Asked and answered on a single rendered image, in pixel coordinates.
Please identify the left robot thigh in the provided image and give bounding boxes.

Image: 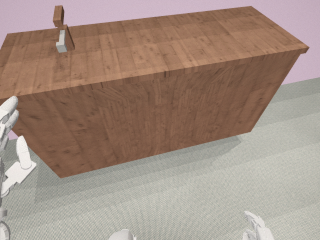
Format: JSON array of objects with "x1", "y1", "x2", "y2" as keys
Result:
[{"x1": 108, "y1": 230, "x2": 137, "y2": 240}]

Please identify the robot right hand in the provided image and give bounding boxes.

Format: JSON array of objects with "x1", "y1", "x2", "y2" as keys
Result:
[{"x1": 240, "y1": 211, "x2": 275, "y2": 240}]

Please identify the counter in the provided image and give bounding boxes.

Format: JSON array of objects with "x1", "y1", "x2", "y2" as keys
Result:
[{"x1": 0, "y1": 5, "x2": 310, "y2": 179}]

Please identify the robot left hand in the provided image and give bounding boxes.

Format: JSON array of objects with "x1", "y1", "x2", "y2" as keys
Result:
[{"x1": 0, "y1": 96, "x2": 37, "y2": 207}]

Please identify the left robot forearm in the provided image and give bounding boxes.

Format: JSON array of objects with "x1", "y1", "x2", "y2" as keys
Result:
[{"x1": 0, "y1": 207, "x2": 11, "y2": 240}]

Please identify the tap lever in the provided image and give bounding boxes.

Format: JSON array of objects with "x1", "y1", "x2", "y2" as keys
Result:
[{"x1": 56, "y1": 30, "x2": 67, "y2": 53}]

